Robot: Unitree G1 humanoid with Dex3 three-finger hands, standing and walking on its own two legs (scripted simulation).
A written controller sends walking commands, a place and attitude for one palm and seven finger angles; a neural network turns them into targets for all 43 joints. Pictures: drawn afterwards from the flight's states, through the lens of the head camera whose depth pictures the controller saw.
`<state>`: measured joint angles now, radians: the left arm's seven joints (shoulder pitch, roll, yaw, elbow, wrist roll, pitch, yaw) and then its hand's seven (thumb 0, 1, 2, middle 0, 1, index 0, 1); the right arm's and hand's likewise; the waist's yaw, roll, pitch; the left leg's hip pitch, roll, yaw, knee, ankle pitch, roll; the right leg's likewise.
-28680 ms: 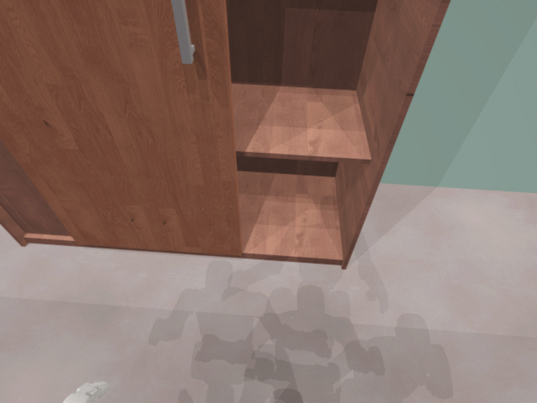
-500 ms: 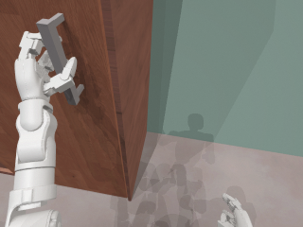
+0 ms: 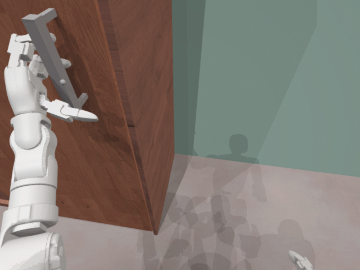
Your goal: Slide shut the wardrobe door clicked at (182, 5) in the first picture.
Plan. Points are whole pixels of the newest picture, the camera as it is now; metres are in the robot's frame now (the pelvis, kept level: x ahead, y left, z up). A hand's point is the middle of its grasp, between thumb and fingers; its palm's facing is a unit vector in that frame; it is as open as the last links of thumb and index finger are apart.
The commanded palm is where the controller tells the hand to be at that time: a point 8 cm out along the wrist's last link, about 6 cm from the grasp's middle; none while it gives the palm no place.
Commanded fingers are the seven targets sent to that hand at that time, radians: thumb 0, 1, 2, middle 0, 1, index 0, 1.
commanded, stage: slip the hand off the handle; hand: left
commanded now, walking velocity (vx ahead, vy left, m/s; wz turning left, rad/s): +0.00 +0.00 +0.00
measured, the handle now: (63, 67) +0.40 +0.27 +0.25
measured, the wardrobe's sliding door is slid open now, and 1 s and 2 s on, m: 0.00 0.00 0.00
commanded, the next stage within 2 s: draw the hand back to the body in 1.32 s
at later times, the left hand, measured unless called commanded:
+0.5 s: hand (24, 81) +0.37 +0.33 +0.24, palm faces +0.45 -0.89 -0.05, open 14.7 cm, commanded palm +0.33 +0.35 +0.24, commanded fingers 0.00 -0.55 0.20 -0.25 -1.15 -0.25 -1.15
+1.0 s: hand out of the picture +0.31 +0.34 +0.25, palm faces +0.45 -0.89 -0.08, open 14.7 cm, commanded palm +0.26 +0.37 +0.24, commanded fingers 0.00 -0.55 0.20 -0.25 -1.15 -0.25 -1.15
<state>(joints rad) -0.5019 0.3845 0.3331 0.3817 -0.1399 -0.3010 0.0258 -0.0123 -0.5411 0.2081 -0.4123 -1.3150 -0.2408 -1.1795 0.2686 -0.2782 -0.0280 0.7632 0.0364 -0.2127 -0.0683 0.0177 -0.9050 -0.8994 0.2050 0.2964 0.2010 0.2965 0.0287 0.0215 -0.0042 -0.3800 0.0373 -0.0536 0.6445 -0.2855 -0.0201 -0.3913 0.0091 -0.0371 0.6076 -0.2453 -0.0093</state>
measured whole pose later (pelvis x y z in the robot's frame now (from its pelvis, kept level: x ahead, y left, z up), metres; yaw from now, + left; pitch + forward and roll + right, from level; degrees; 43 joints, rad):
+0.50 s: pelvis +0.06 +0.03 +0.01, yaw -1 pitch +2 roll +0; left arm -0.26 0.38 0.47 0.06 -0.19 -0.12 -0.02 -0.02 -0.56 0.20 -0.43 -1.24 -0.26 -1.15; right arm 0.24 -0.20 0.05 0.64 0.02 -0.18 -0.08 0.01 -0.90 -0.90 0.21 0.30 0.21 0.30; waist 0.08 0.01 -0.05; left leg -0.30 0.00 -0.01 0.60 -0.33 0.00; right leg -0.33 -0.03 0.01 0.58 -0.28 0.03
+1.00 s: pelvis +0.06 +0.01 +0.00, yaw +0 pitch +1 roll +0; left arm -0.09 0.42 0.60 -0.03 -0.31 -0.14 -0.18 -0.02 -0.56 0.20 -0.26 -1.16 -0.26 -1.15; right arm 0.26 -0.25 0.03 0.65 0.02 -0.18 -0.11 0.02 -0.90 -0.90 0.21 0.30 0.20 0.30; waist 0.08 0.02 -0.06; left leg -0.28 0.02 -0.03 0.62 -0.35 -0.02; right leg -0.31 -0.01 -0.02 0.60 -0.31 0.01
